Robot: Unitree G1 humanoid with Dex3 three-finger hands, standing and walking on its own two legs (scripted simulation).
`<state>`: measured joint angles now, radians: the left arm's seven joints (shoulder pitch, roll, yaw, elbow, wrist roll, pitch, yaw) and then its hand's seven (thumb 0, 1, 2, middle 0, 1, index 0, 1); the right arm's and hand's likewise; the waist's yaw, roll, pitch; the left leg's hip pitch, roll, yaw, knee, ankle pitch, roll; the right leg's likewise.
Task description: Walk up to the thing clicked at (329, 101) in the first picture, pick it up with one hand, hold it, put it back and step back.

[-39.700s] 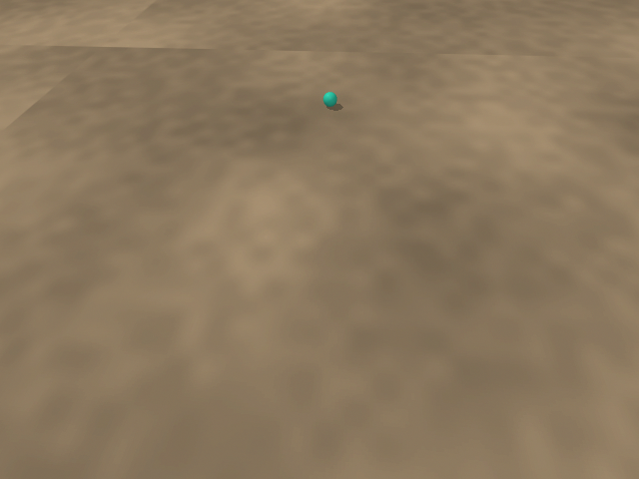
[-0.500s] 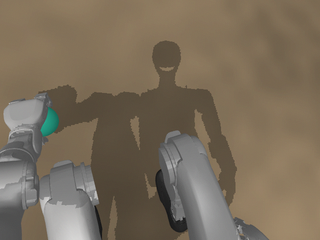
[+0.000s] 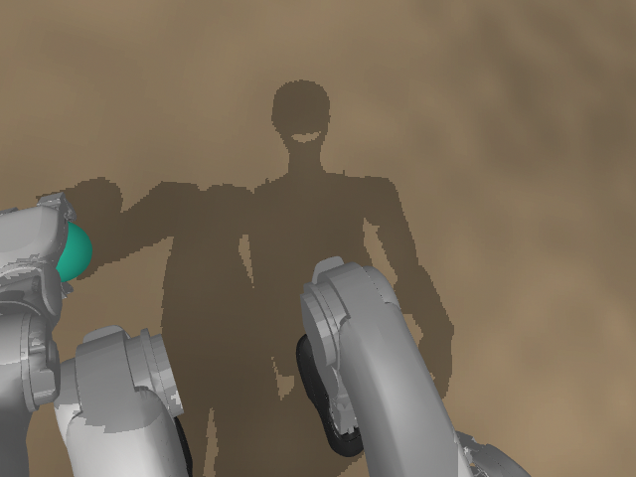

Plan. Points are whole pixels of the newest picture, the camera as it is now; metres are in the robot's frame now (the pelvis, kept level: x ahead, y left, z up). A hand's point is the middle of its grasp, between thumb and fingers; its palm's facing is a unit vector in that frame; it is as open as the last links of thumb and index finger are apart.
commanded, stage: rest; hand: left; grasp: from above
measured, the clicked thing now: (55, 251) +0.44 +0.23 -0.25
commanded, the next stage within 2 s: open in 0.36 s
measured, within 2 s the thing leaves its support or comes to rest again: rests again in 0.12 s
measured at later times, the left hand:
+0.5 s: hand (48, 259) +0.42 +0.24 -0.24, palm faces -0.45 -0.11 -0.89, open 11.0 cm
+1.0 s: hand (45, 260) +0.42 +0.24 -0.24, palm faces -0.45 -0.12 -0.89, open 13.0 cm
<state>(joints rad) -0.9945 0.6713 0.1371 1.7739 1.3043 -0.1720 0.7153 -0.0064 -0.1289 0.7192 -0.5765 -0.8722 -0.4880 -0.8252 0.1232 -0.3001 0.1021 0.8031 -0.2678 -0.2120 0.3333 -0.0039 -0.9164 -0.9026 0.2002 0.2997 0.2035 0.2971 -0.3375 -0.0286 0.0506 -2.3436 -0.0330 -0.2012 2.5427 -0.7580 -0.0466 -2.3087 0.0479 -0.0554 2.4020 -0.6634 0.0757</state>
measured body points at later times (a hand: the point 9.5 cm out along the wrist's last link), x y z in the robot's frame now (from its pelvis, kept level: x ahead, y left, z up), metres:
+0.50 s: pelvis +0.00 +0.01 +0.00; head +0.26 +0.09 +0.35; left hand +0.44 +0.24 -0.19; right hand +0.02 -0.26 -0.08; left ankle +0.06 +0.13 -0.27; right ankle +0.11 -0.13 -0.27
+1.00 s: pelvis +0.00 +0.01 +0.00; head +0.26 +0.10 +0.35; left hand +0.44 +0.24 -0.19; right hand +0.02 -0.25 -0.07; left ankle +0.06 +0.13 -0.27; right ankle +0.11 -0.13 -0.27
